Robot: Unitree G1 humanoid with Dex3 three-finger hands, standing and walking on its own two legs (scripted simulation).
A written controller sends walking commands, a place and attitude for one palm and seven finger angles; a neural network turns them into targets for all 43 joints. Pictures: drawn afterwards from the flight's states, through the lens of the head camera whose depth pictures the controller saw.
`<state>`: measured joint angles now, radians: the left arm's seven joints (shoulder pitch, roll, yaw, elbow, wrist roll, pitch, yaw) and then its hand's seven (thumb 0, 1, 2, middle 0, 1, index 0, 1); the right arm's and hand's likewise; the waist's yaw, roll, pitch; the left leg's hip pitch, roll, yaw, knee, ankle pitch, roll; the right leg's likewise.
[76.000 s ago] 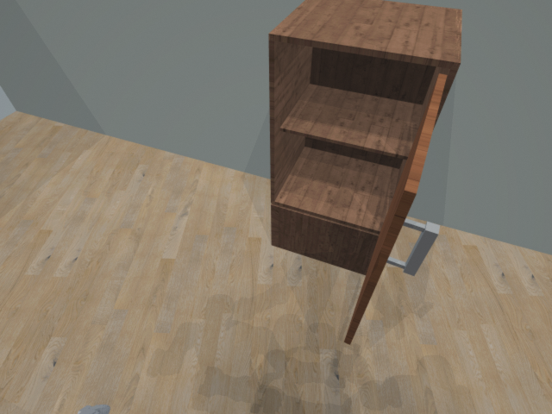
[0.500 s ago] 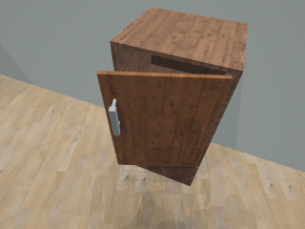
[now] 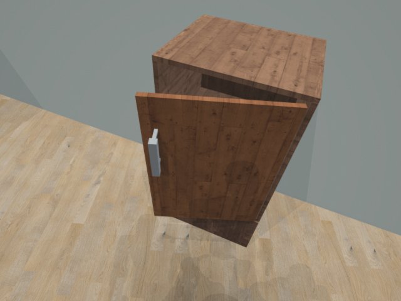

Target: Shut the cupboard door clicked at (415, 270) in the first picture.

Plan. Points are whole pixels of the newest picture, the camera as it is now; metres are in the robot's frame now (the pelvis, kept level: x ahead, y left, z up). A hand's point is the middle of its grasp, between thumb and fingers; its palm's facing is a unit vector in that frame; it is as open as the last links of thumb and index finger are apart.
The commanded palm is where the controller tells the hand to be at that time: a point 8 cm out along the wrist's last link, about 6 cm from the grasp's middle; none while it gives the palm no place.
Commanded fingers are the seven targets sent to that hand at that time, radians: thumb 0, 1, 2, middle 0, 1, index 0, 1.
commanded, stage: shuffle to correct the standing spot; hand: left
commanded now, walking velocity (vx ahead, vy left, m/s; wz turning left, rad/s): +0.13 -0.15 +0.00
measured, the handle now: (156, 153) +0.50 +0.16 -0.04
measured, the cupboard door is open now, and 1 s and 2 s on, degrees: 20 20 20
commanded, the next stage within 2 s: come to a stop and stand still in 0.10 s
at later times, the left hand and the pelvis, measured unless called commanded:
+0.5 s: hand out of the picture +0.02 +0.12 -0.18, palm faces +0.04 -0.99 -0.11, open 7.4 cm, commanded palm none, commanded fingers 0.00 0.90 0.90 -0.20 -0.30 -0.20 -0.30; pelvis +0.04 -0.03 +0.00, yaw -1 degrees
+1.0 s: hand out of the picture +0.06 +0.20 -0.17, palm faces +0.00 -0.96 -0.26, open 7.4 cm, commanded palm none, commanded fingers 0.00 0.90 0.90 -0.20 -0.30 -0.20 -0.30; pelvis -0.01 +0.00 -0.01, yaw +0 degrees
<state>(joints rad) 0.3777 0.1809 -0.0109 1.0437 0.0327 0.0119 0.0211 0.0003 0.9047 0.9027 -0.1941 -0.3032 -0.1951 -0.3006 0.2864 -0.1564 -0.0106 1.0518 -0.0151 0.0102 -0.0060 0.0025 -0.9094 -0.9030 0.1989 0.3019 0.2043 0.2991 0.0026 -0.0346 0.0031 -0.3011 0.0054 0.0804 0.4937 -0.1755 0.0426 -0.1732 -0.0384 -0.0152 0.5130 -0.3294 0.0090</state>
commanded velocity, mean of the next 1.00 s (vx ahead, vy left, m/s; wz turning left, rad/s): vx -0.01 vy -0.01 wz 0.00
